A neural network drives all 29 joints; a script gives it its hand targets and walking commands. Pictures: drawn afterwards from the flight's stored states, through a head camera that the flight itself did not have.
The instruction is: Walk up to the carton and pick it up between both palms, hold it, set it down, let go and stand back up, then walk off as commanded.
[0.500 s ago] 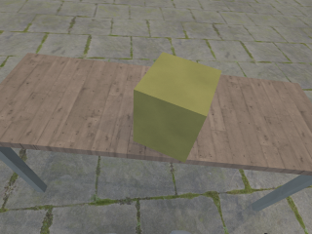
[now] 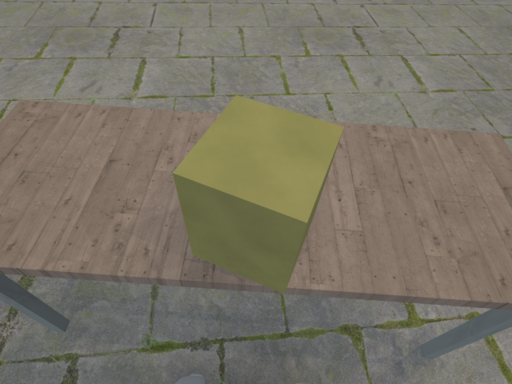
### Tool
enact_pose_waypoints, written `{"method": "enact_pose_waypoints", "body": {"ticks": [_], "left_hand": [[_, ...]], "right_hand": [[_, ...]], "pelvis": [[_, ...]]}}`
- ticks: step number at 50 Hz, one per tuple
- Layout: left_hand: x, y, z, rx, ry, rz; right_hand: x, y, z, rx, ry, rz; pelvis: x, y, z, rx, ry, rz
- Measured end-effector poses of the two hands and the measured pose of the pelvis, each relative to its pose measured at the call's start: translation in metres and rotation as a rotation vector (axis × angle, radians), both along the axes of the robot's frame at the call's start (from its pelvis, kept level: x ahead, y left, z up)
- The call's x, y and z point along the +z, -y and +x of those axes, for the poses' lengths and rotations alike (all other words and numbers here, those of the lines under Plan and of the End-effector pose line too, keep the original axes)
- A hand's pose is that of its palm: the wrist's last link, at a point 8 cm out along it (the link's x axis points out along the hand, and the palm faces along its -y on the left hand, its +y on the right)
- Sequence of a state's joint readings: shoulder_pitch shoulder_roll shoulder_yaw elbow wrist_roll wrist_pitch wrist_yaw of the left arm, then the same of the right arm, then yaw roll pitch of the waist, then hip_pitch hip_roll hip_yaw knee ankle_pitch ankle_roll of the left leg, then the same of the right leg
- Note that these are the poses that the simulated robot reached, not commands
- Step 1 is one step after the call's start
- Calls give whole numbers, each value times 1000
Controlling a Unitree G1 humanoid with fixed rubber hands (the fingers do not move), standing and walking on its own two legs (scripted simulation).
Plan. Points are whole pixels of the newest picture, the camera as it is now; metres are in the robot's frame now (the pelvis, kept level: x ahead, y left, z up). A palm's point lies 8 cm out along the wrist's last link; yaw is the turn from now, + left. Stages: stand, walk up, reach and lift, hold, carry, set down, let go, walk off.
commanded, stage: walk up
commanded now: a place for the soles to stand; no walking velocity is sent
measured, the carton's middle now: (260, 197) +0.44 +0.00 +0.01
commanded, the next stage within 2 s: none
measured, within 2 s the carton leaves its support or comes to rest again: neither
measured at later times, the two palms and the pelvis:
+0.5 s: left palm out of the picture +0.08 +0.27 -0.11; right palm out of the picture +0.07 -0.36 -0.09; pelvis +0.00 -0.04 +0.00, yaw +0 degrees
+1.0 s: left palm out of the picture +0.05 +0.25 -0.11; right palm out of the picture +0.07 -0.36 -0.09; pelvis -0.01 -0.05 +0.00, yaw +1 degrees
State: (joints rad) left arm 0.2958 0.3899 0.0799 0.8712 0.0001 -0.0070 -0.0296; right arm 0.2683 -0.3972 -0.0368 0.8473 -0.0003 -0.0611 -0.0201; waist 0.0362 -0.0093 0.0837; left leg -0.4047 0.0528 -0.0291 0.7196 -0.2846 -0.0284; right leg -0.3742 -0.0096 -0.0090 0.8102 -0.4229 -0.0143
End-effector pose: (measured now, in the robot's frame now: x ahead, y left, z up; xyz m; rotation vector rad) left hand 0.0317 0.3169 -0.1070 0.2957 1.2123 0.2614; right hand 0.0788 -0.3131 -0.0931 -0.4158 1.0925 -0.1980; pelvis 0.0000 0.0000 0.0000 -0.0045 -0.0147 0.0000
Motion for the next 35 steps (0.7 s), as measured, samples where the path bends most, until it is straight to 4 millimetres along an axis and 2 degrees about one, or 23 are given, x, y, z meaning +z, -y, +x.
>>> {"method": "enact_pose_waypoints", "body": {"ticks": [4, 10, 15, 20, 25, 28, 31, 35], "left_hand": [[-3, 11, 15, -22, 2, -13], [-3, 37, 29, -45, 14, -14], [3, 37, 34, -49, 11, -1], [-3, 34, 41, -39, 31, -7], [-6, 50, 48, -54, 49, -15], [-8, 65, 46, -63, 57, -10], [-5, 78, 35, -47, 56, -8], [6, 80, 24, -34, 31, 10]], "right_hand": [[6, 11, -1, -18, 3, -12], [0, 33, -3, -41, -19, -3], [-2, 34, 1, -37, -29, 3], [-2, 28, 3, -24, -18, -4], [3, 46, -8, -41, -3, -30], [-3, 63, -15, -51, 2, -26], [-9, 72, -18, -54, -14, -12], [-9, 74, -19, -40, -32, 12]], "pelvis": [[1, 9, 5, -6, -7, 4], [0, 29, 10, -10, 0, 25], [3, 31, 13, -6, -10, 25], [-1, 29, 10, 14, -6, 12], [-2, 43, 2, 1, 2, 18], [-6, 58, -3, -5, 12, 34], [-6, 69, -6, -10, 31, 34], [1, 73, -8, -6, 18, 37]]}}
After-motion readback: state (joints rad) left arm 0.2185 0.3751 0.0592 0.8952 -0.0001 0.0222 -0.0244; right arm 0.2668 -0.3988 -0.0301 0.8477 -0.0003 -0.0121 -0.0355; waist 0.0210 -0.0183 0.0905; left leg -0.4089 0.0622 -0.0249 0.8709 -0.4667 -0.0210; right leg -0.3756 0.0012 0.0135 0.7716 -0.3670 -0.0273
